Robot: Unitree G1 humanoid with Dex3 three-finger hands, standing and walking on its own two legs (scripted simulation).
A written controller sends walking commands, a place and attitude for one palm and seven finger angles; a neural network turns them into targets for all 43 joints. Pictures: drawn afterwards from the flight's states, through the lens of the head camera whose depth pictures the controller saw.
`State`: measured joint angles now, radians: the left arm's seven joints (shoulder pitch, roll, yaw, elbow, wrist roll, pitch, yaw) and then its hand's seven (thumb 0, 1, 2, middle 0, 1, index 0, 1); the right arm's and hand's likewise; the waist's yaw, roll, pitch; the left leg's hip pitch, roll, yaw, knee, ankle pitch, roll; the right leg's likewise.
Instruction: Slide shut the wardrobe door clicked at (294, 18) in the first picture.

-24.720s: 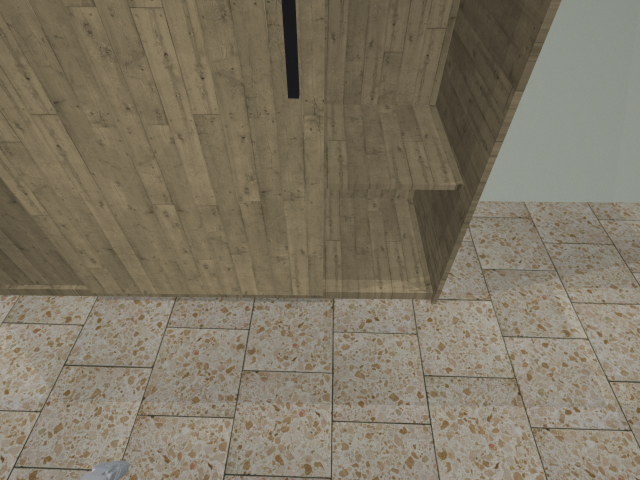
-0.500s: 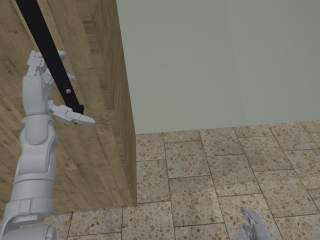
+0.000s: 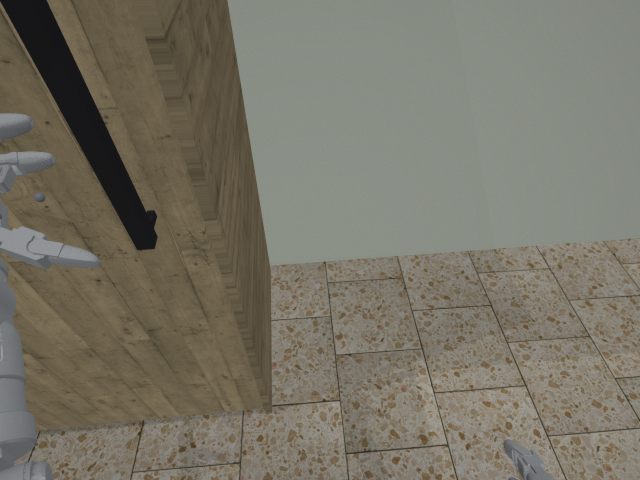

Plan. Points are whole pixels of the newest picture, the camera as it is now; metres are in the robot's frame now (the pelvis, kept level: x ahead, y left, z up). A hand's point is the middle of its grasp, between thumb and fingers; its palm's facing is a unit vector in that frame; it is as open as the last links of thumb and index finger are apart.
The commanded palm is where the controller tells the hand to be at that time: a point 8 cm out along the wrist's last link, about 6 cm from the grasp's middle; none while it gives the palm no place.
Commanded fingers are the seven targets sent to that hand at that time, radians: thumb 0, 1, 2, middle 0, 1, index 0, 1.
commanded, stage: slip the hand off the handle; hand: left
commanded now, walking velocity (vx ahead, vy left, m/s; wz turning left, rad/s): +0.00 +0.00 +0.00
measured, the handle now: (99, 128) +0.39 +0.27 +0.25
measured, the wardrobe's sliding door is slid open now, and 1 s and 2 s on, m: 0.00 0.00 0.00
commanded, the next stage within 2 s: draw the hand back to the body in 0.60 s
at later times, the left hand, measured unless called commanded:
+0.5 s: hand out of the picture +0.25 +0.32 +0.20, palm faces +0.42 -0.89 -0.16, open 14.7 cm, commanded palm +0.19 +0.35 +0.21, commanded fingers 0.00 -0.55 0.20 -0.25 -1.15 -0.25 -1.15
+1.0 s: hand (5, 299) +0.22 +0.29 +0.20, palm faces +0.20 -0.98 -0.06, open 14.7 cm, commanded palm +0.16 +0.34 +0.20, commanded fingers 0.00 -0.55 0.20 -0.25 -1.15 -0.25 -1.15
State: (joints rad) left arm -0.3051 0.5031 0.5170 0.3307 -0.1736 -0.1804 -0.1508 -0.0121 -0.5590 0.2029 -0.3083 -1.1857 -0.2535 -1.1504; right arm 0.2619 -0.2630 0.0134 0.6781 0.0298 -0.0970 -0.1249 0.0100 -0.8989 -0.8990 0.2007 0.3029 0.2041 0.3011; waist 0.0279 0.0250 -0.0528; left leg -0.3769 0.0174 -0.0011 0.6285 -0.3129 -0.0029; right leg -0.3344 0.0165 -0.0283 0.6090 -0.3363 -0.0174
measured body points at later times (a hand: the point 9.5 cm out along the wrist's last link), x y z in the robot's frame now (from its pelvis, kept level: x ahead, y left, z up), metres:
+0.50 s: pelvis -0.01 +0.02 +0.00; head -0.02 +0.01 +0.45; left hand +0.22 +0.36 +0.21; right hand +0.19 -0.20 -0.07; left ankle +0.01 +0.12 -0.73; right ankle -0.01 -0.11 -0.73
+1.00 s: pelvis -0.01 +0.02 +0.01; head -0.06 +0.00 +0.45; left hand +0.20 +0.34 +0.20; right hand +0.20 -0.19 -0.05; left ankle +0.01 +0.12 -0.73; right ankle -0.01 -0.11 -0.73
